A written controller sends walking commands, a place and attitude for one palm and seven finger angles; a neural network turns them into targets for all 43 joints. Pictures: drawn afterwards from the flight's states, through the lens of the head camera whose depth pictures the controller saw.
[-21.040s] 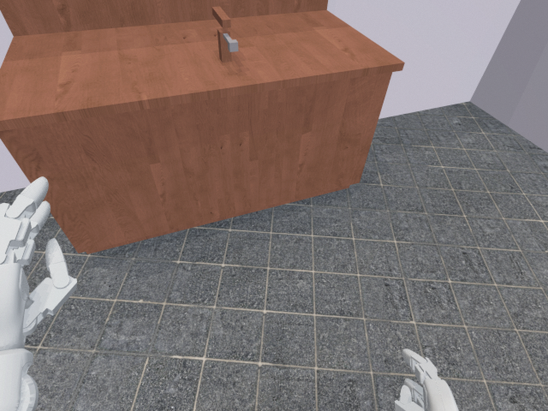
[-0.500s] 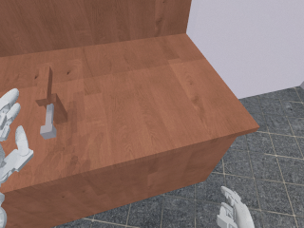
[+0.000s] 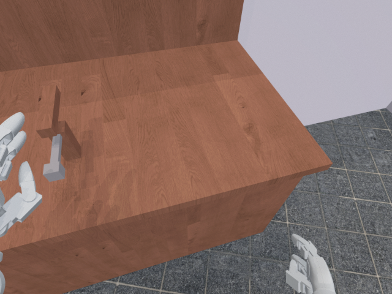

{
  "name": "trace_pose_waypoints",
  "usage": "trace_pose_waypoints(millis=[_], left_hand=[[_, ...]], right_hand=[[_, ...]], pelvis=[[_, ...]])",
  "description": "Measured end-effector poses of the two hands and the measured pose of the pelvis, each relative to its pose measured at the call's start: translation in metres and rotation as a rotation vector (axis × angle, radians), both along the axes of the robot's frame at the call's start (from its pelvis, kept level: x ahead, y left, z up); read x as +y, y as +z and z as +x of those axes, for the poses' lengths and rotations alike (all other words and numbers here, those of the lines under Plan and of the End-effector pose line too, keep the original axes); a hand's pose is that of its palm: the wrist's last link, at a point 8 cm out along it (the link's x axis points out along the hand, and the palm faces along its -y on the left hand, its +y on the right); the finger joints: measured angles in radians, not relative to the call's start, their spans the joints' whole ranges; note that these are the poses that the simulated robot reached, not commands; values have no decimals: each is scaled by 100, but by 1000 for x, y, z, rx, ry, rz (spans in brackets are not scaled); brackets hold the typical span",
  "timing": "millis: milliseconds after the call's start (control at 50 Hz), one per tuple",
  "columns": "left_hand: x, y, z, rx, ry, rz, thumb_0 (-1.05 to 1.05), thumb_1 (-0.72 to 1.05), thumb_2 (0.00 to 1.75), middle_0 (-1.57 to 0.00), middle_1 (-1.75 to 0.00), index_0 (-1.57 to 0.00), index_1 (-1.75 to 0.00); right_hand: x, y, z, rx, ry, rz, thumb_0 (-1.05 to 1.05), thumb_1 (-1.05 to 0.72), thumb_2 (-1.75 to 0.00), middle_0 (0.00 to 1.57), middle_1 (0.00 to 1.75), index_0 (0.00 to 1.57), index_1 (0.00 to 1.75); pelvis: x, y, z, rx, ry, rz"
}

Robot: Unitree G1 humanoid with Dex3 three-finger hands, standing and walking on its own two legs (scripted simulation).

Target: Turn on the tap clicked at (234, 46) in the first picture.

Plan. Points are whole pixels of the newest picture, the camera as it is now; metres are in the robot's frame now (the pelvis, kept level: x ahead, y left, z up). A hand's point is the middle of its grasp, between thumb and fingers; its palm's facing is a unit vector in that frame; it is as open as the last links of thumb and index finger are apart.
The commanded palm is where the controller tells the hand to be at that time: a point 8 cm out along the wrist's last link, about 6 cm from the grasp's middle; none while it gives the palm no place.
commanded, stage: shuffle to correct the standing spot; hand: left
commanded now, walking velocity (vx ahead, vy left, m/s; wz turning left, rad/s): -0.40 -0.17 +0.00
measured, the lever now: (54, 171) +0.32 +0.30 +0.06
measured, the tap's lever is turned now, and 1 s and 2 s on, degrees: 0 0 0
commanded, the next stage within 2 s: come to a stop and stand still in 0.46 s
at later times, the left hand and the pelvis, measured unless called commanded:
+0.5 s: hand (25, 201) +0.21 +0.25 +0.17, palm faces +0.34 -0.85 -0.41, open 7.4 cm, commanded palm +0.15 +0.29 +0.18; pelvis -0.01 +0.01 +0.00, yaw +0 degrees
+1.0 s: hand (3, 186) +0.23 +0.29 +0.17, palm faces +0.33 -0.86 -0.39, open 7.4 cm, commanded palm +0.17 +0.33 +0.18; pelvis +0.01 +0.05 +0.01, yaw -2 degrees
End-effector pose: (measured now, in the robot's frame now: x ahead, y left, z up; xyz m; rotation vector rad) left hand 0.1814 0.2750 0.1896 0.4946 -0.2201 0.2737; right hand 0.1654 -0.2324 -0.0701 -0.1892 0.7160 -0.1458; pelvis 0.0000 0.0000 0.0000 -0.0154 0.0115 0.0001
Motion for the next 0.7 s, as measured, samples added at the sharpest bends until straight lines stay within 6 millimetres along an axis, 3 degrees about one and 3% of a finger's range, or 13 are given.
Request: trace_pose_waypoints(millis=[120,280,420,600,660,700], left_hand=[[0,4,-11,-17,1,30,1,89,90,-21,-30,-22,-30],[10,-5,-22,-5,30,-22,1,89,90,-21,-30,-22,-30],[17,-6,-13,-15,39,-38,1,89,90,-21,-30,-21,-30],[11,-7,-1,10,13,-25,1,89,90,-21,-30,-21,-30],[34,15,14,-72,0,136,1,89,90,-22,-30,-22,-30],[53,18,22,-103,48,120,1,89,90,-22,-30,-22,-30]], right_hand=[[3,-3,-4,-4,10,4,1,-91,-90,20,30,20,30],[9,-7,-23,25,4,1,1,-90,-90,20,30,20,30],[19,-5,-31,49,6,7,1,-90,-90,20,30,20,30],[20,-5,-18,32,12,28,1,-90,-90,21,30,20,30],[17,-8,-17,55,50,-11,1,-90,-90,21,30,20,30],[15,-6,-17,51,66,-14,1,-90,-90,21,30,20,30]], pelvis=[[0,-1,-10,8,-1,1],[7,-3,-14,4,-4,1],[12,1,-11,3,-1,-4],[10,1,-4,7,-2,-6],[5,2,-4,10,-3,-3],[8,3,-4,12,-20,-3]])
